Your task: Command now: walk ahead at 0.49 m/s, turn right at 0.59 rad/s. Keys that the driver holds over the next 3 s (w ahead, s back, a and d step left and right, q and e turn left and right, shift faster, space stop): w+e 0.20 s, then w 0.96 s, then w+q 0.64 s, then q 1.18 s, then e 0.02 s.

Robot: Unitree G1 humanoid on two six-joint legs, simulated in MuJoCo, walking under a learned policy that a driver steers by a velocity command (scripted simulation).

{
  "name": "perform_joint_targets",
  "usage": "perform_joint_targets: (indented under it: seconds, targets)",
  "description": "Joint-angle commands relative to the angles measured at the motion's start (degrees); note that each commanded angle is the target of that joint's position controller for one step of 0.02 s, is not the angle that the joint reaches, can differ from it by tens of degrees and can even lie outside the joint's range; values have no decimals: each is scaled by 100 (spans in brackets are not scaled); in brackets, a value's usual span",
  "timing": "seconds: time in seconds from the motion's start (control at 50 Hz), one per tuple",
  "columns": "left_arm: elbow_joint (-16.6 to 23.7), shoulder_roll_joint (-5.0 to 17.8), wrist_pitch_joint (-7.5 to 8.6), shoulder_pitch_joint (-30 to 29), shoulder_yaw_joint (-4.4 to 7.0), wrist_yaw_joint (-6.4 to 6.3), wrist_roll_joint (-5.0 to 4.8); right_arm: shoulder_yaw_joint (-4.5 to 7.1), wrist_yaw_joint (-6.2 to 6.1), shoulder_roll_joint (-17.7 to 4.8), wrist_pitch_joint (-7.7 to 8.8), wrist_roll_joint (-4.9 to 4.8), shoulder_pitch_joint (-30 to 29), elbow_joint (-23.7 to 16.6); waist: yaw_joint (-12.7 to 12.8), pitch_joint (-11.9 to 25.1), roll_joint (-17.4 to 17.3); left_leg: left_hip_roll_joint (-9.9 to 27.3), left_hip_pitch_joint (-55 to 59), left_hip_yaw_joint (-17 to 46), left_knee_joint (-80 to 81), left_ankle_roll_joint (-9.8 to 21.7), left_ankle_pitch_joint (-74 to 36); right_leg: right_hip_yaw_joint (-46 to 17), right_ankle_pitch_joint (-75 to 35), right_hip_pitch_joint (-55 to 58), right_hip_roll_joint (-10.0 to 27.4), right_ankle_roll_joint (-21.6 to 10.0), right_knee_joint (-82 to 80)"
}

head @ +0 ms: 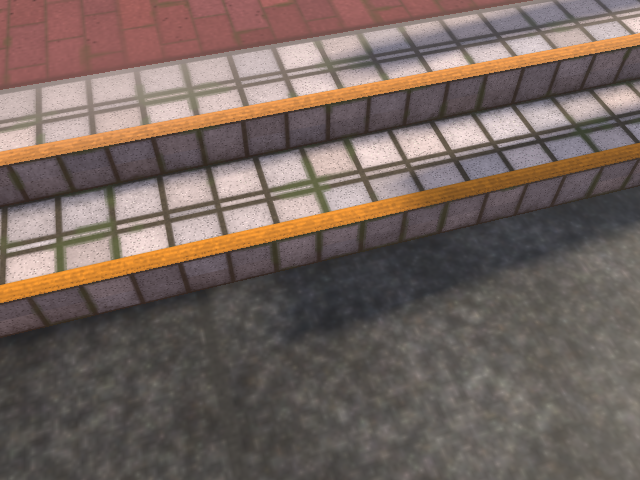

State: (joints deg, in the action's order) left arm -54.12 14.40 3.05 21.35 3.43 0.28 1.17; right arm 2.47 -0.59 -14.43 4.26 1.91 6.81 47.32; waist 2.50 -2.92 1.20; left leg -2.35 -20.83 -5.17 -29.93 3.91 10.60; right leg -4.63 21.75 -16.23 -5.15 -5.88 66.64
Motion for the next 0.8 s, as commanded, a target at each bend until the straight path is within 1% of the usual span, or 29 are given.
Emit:
perform_joint_targets:
  seconds: [0.02, 0.04, 0.08, 0.12, 0.16, 0.2, 0.22, 0.26, 0.3, 0.32, 0.34, 0.36, 0.38, 0.4, 0.42, 0.44, 0.46, 0.48, 0.5, 0.52, 0.54, 0.56, 0.6, 0.64, 0.68, 0.72, 0.76, 0.8]
  targets:
    - [446, 279, -86, -9, 67, 143, 124, 71, -25, -279, 128, -10, 731, -19, -217, 141, -353, 1760, 1267, 2030, 1927, 668, 250, -44, -439, -1658, 756, 78, 362]
    - [510, 208, -147, -72, 52, 184, 131, 65, -1, -276, 197, -55, 876, 74, -166, 123, -432, 1755, 1188, 1764, 1988, 656, -200, -13, -506, -1651, 799, 106, 290]
    - [700, 153, -227, -366, 31, 250, 127, 86, 39, -335, 306, -112, 1094, 165, -149, 96, -475, 1785, 1267, 1279, 2107, 656, -902, 57, -715, -1970, 899, 152, 134]
    - [891, 159, -250, -770, 12, 298, 117, 96, 53, -379, 336, -103, 1197, 194, -158, 60, -451, 1728, 1371, 781, 2144, 612, -1447, 152, -1097, -2331, 953, 214, -89]
    - [1104, 135, -231, -1246, -32, 338, 100, 89, 64, -376, 326, -96, 1286, 236, -203, -27, -477, 1553, 1341, 275, 2144, 524, -1885, 334, -1568, -2426, 935, 270, -688]
    - [1267, 55, -193, -1695, -100, 386, 75, 83, 65, -395, 311, -107, 1347, 263, -286, -86, -520, 1384, 1311, -155, 2092, 401, -2184, 584, -2119, -2193, 875, 270, -1547]
    - [1337, -2, -172, -1934, -142, 408, 75, 75, 62, -404, 307, -110, 1460, 297, -370, -116, -514, 1355, 1287, -263, 2095, 365, -2286, 700, -2295, -1990, 826, 244, -2004]
    - [1441, -13, -151, -2296, -187, 427, 89, 82, 49, -509, 289, -109, 1731, 404, -499, -184, -515, 1441, 1499, -336, 2127, 357, -2457, 940, -2290, -1719, 713, 169, -2652]
    - [1480, 36, -130, -2439, -197, 397, 122, 83, 21, -580, 225, -98, 1997, 553, -536, -216, -540, 1614, 2018, -347, 1995, 386, -2931, 1005, -1974, -1640, 613, 40, -3040]
    - [1467, 78, -116, -2424, -187, 366, 144, 79, 5, -617, 183, -95, 2067, 617, -496, -181, -568, 1675, 2284, -381, 1791, 391, -3545, 1059, -1714, -1522, 506, -53, -3190]
    - [1422, 133, -99, -2319, -168, 331, 167, 79, -14, -673, 138, -93, 2108, 674, -410, -77, -643, 1721, 2513, -427, 1460, 385, -4403, 1136, -1396, -1287, 349, -161, -3303]
    - [1308, 213, -73, -2011, -134, 299, 187, 88, -27, -759, 90, -82, 2119, 718, -244, 126, -728, 1748, 2676, -475, 917, 370, -5144, 1183, -1102, -891, 173, -284, -3420]
    - [1090, 335, -28, -1413, -74, 264, 204, 87, -32, -810, 35, -86, 2128, 744, 8, 473, -735, 1736, 2670, -538, 126, 334, -5367, 1182, -1036, -189, 15, -419, -3705]
    - [783, 496, 31, -560, 10, 210, 266, 62, -34, -779, -3, -134, 2063, 712, 394, 920, -630, 1627, 2077, -675, -955, 239, -4689, 1014, -1337, 1080, 83, -573, -4052]
    - [601, 971, 59, 350, 149, 117, 350, -9, -18, -528, 13, -159, 2021, 468, 703, 1662, -55, 1397, 775, -709, -2672, 142, -2296, -443, -1143, 2652, 1409, -859, -3958]
    - [568, 1394, 7, 414, 248, 67, 265, -79, 101, -55, 1, -320, 2548, 298, 284, 2247, 1086, 284, -1405, -371, -4698, -112, 2340, -3279, -1601, 4065, 3058, -1744, -4446]
    - [574, 1236, -42, 378, 264, 28, 49, 97, 53, -679, -8, -208, 1734, 238, 475, 1818, 65, 469, -1872, 500, -4888, -49, 1769, -2869, -1858, 3574, 2679, -1494, -4679]
    - [533, 991, -3, -125, 193, 11, 0, 67, 79, -528, 62, -254, 1337, 81, 239, 999, 161, 675, -1970, 595, -4572, 0, 1177, -1925, -2383, 2748, 2414, -1283, -4861]
    - [523, 681, 44, -412, 122, 35, 5, 52, 83, -451, 86, -231, 1350, 143, -2, 599, -103, 816, -1664, 599, -4126, -23, 901, -1425, -2872, 2011, 2151, -1054, -5071]
    - [511, 516, 93, -590, 76, 30, -16, 59, 91, -396, 12, -127, 1432, 228, -213, 390, -128, 910, -1354, 610, -3806, -76, 793, -1007, -3087, 1527, 1906, -862, -5216]
    - [476, 367, 128, -683, 28, 22, -35, 39, 119, -281, -89, -36, 1668, 310, -388, 368, -5, 933, -999, 598, -3604, -149, 727, -711, -3057, 1157, 1742, -752, -5395]
    - [425, 319, 180, -612, 6, 26, -39, 46, 156, -210, -159, 0, 1708, 339, -432, 362, 29, 906, -854, 558, -3495, -191, 689, -598, -3111, 996, 1669, -748, -5510]
    - [276, 442, 260, -401, 28, 21, -90, 64, 225, -148, -230, 39, 1532, 280, -485, 230, 106, 914, -1022, 464, -3268, -265, 442, -390, -3166, 888, 1569, -778, -5725]
    - [161, 492, 280, -196, 32, 16, -98, 74, 248, -162, -251, 47, 1024, 117, -402, 18, 161, 987, -1410, 396, -2901, -338, -26, -235, -3061, 889, 1499, -755, -5914]
    - [63, 462, 270, -2, 8, 19, -85, 65, 249, -178, -243, 17, 535, -38, -297, -115, 170, 998, -1655, 343, -2370, -382, -451, -99, -3097, 1008, 1415, -686, -5973]
    - [-18, 469, 270, 154, -12, 18, -75, 28, 251, -136, -222, -13, 121, -161, -191, -182, 206, 929, -1637, 258, -1716, -381, -805, 37, -3219, 1130, 1356, -614, -5969]
    - [-121, 519, 274, 367, -20, 2, -60, -14, 245, -102, -198, -37, -274, -275, -57, -238, 229, 815, -1541, 151, -1177, -327, -1033, 103, -3382, 1330, 1395, -573, -5968]
    - [-228, 580, 275, 540, -23, -26, -34, -22, 233, -154, -176, -56, -565, -379, 25, -302, 232, 712, -1503, 99, -801, -240, -1043, 112, -3533, 1653, 1501, -560, -5909]
